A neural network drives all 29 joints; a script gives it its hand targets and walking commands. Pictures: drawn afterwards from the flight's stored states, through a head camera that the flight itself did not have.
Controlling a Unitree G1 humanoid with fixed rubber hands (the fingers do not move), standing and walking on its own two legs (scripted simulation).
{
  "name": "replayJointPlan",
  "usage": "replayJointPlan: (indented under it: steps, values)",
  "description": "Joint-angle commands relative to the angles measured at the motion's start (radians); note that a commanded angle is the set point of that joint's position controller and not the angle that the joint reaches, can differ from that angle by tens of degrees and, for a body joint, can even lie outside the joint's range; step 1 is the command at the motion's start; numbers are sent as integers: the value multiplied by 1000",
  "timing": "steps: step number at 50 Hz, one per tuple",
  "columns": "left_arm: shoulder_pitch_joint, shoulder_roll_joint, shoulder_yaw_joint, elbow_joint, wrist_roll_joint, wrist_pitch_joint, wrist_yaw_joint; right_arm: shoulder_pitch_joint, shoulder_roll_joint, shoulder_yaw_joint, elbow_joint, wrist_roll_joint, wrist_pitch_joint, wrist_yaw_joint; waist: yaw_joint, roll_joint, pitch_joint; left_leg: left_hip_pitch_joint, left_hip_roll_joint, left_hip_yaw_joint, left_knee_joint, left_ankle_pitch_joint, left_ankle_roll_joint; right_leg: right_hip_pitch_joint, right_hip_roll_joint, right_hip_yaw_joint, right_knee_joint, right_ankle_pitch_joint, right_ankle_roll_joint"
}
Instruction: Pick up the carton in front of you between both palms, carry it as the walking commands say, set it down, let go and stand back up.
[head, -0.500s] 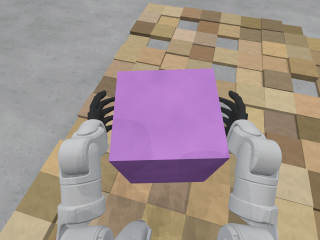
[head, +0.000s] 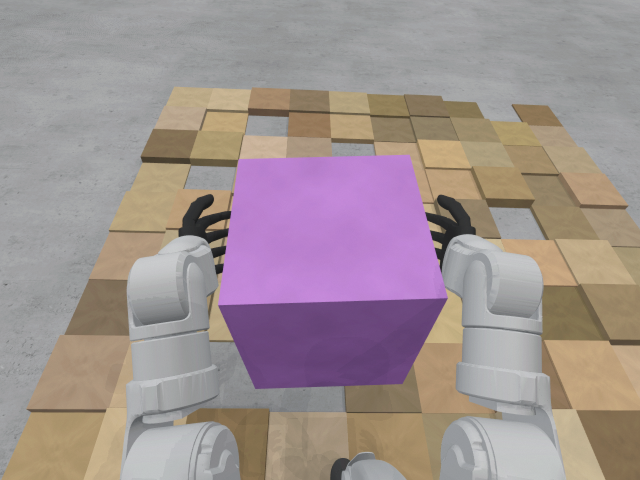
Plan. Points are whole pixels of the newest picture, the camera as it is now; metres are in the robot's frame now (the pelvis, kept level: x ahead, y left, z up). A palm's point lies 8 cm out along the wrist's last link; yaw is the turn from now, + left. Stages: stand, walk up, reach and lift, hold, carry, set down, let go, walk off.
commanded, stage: carry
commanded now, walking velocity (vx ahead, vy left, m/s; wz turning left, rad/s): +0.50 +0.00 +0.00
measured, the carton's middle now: (326, 280) +0.37 -0.04 +0.05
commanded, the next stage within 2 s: none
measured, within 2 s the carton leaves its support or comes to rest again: neither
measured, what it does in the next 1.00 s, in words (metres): goes down: right foot, then left foot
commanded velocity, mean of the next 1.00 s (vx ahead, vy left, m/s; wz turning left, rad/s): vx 0.50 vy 0.00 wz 0.00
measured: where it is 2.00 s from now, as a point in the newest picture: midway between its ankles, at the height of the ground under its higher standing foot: (286, 264)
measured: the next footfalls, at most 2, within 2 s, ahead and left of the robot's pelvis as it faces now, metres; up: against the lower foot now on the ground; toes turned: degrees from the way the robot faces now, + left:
right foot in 0.10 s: +0.27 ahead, -0.07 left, -0.03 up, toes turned -4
left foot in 0.52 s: +0.55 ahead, +0.11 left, -0.02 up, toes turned +5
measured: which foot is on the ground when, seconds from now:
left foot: down 0.00-0.08, up 0.10-0.50, down 0.52-0.90, up 0.92-1.00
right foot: up 0.00-0.08, down 0.10-0.60, up 0.62-0.88, down 0.90-1.00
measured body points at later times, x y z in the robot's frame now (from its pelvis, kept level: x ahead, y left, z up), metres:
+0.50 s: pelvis +0.36 -0.01 -0.02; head +0.39 -0.02 +0.43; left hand +0.71 +0.15 +0.10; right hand +0.72 -0.16 +0.09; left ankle +0.49 +0.12 -0.72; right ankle +0.23 -0.07 -0.76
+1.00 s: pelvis +0.71 -0.02 -0.03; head +0.72 -0.03 +0.42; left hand +1.09 +0.12 +0.12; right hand +1.09 -0.18 +0.11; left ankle +0.57 +0.09 -0.66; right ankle +0.79 -0.09 -0.74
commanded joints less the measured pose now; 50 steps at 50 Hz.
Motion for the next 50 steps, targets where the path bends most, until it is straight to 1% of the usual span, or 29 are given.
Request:
replayJointPlan:
  steps: [1,3,4,5,6,7,8,9,12,13,16,21,26,27,28,29,30,31,32,34,36,40,42,44,45,46,47,48,50]
  values:
    - [-593,-873,-678,35,-245,-43,-63,-656,1035,679,-67,347,-14,186,21,102,-358,213,194,-74,58,1061,-52,212,81,-109,-192,194,-29]
    - [-601,-872,-716,-1,-283,-50,-71,-604,1009,673,-80,306,-25,174,63,135,-384,214,194,-63,187,1081,-67,364,75,-107,-247,206,-38]
    - [-604,-870,-730,-18,-297,-55,-74,-583,995,673,-85,289,-29,167,119,121,-418,170,186,-22,355,1087,-85,507,56,-107,-310,227,-45]
    - [-577,-861,-730,-20,-300,-57,-78,-576,973,667,-88,271,-33,159,187,65,-447,-6,152,7,581,889,-106,720,-4,-54,-294,235,-52]
    - [-559,-845,-725,-6,-302,-59,-80,-555,969,664,-84,249,-28,154,166,-144,-497,-343,60,-20,804,83,-115,1006,-234,199,-69,684,-133]
    - [-512,-821,-719,49,-315,-56,-76,-484,942,651,-48,235,-18,144,189,-248,-590,-603,-23,-100,1043,-201,-135,1209,-375,508,-82,660,-289]
    - [-500,-831,-740,41,-344,-59,-76,-451,912,636,-57,212,-19,132,201,-185,-619,-687,33,-140,1115,-146,-124,1182,-397,570,-160,290,-330]
    - [-527,-874,-770,9,-383,-67,-83,-460,902,626,-90,194,-23,123,185,-107,-580,-694,79,-148,1023,-69,-105,1064,-343,525,-245,80,-286]
    - [-672,-979,-846,-75,-484,-99,-104,-491,913,605,-155,157,-48,108,152,-5,-453,-605,130,-118,838,39,-105,763,-283,390,-325,-16,-199]
    - [-688,-987,-860,-92,-502,-109,-108,-484,915,612,-166,153,-57,108,151,-27,-449,-600,133,-97,812,43,-111,738,-272,368,-335,-30,-195]
    - [-656,-973,-869,-108,-510,-127,-110,-461,902,651,-192,155,-78,102,148,-67,-435,-627,156,-59,614,46,-125,765,-274,292,-348,132,-187]
    - [-530,-856,-826,-131,-458,-115,-95,-451,878,729,-251,205,-76,95,161,-165,-428,-578,98,54,417,265,-107,868,-192,89,-255,543,-61]
    - [-439,-706,-748,-127,-387,-68,-61,-481,801,750,-316,276,-26,88,189,-160,-380,-438,14,114,65,499,-77,915,-106,-5,-123,668,-48]
    - [-456,-688,-736,-133,-377,-57,-52,-496,778,736,-308,281,-14,85,166,-182,-394,-351,-13,144,30,516,-74,903,-101,-20,-64,695,-43]
    - [-463,-683,-725,-145,-377,-43,-46,-526,758,726,-310,279,-7,79,145,-116,-402,-242,-49,187,12,491,-64,827,-71,-47,38,756,-21]
    - [-525,-669,-728,-179,-386,-35,-41,-525,753,710,-305,276,-1,76,77,-60,-453,40,-4,125,-22,546,-27,621,-65,-59,244,677,15]
    - [-596,-660,-732,-216,-403,-26,-41,-523,744,689,-306,274,1,73,2,109,-532,426,201,-159,85,928,113,240,11,-28,571,205,84]
    - [-607,-677,-740,-237,-422,-16,-41,-496,745,682,-298,282,6,70,-40,359,-563,591,380,-454,106,1232,228,-95,130,21,833,-540,105]
    - [-635,-691,-741,-237,-420,-14,-35,-511,753,683,-319,295,17,72,-38,243,-557,589,368,-408,135,1205,207,-185,60,124,896,-562,69]
    - [-613,-665,-691,-233,-382,0,-22,-616,798,739,-394,359,29,79,-5,28,-498,430,358,-368,87,879,102,-177,-10,138,661,-498,19]
    - [-561,-628,-639,-182,-328,19,-12,-681,810,745,-402,396,44,89,32,15,-457,243,341,-322,19,640,80,-64,-33,105,472,-418,19]
    - [-538,-587,-595,-80,-261,57,-12,-680,802,710,-280,382,80,103,42,102,-368,38,279,-177,2,561,62,68,-37,53,82,-162,34]
    - [-553,-588,-579,-37,-258,71,-21,-688,808,680,-202,365,93,106,49,77,-335,-142,246,-95,-12,446,23,326,25,-34,-130,43,34]
    - [-569,-596,-571,25,-261,81,-31,-690,827,652,-122,341,100,103,121,-5,-378,-277,185,-17,169,470,-14,627,44,-66,-124,74,1]
    - [-559,-600,-560,70,-259,84,-35,-692,817,629,-80,328,105,98,170,-68,-416,-364,123,15,378,309,-40,762,-19,39,-133,65,-27]
    - [-590,-556,-539,117,-250,84,-28,-697,825,606,-41,325,118,96,184,-310,-474,-564,5,1,746,-94,-104,923,-326,491,-178,303,-173]
    - [-595,-583,-537,144,-261,83,-18,-684,808,576,-16,310,124,90,185,-289,-543,-678,26,-90,948,-159,-87,973,-390,639,-200,37,-286]
    - [-587,-642,-542,136,-280,73,-18,-698,828,558,-16,304,125,88,205,-216,-518,-748,71,-127,979,-126,-77,941,-349,651,-208,-61,-281]
    - [-688,-787,-594,67,-344,51,-38,-717,923,540,-9,280,111,97,203,-84,-488,-780,116,-132,936,-36,-76,868,-320,554,-197,47,-248]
